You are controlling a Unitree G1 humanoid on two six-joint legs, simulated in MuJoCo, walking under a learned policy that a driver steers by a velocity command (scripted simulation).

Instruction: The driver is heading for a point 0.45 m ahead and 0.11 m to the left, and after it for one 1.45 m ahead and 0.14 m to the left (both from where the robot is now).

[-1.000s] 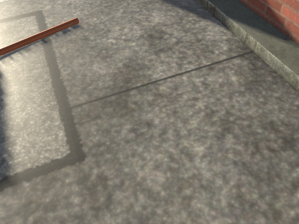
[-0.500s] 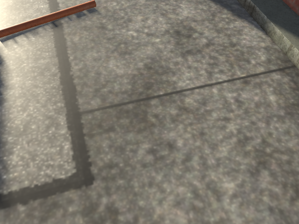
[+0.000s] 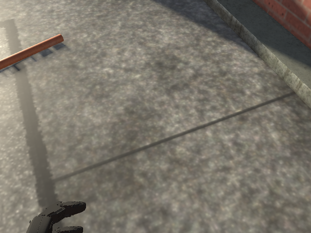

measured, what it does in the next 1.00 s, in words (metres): walks ahead: left foot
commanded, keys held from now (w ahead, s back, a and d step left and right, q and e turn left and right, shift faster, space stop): w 0.26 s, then w+q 0.40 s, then w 0.34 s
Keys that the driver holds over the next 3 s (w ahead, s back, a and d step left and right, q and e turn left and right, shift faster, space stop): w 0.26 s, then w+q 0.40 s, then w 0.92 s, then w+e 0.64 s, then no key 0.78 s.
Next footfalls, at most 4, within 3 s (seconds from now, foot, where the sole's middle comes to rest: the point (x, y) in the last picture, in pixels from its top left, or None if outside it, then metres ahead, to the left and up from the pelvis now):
0.48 left None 0.41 0.16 -0.76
1.02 right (146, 167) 0.76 0.03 -0.76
1.52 left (84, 133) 0.97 0.34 -0.76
2.08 right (121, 85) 1.30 0.15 -0.76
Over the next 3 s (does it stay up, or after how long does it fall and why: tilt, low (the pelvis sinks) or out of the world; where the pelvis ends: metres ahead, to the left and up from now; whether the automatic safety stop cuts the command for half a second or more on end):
stays up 1.45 0.22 0.01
